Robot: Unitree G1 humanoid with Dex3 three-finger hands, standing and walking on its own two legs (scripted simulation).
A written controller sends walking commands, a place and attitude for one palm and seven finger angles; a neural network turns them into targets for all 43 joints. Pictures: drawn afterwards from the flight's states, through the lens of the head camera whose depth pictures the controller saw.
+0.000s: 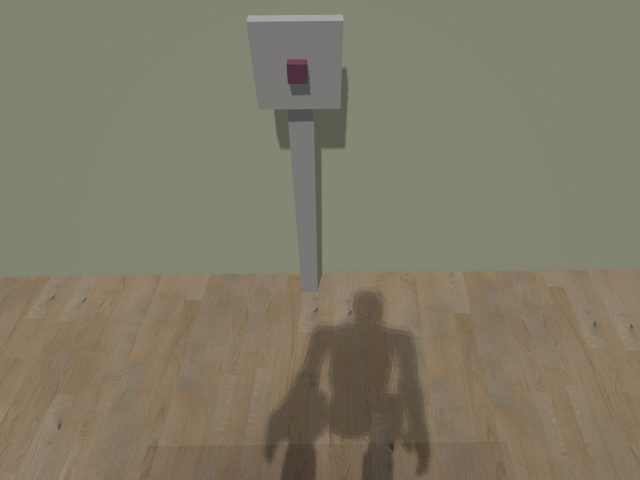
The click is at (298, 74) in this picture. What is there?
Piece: button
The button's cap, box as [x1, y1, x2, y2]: [287, 59, 306, 83]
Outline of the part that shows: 288,59 288,83 306,83 306,59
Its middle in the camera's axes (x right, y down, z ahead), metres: -0.05 -0.34 +0.77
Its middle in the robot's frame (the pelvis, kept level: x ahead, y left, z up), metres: +0.82 +0.09 +0.10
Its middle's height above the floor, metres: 0.88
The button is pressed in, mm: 0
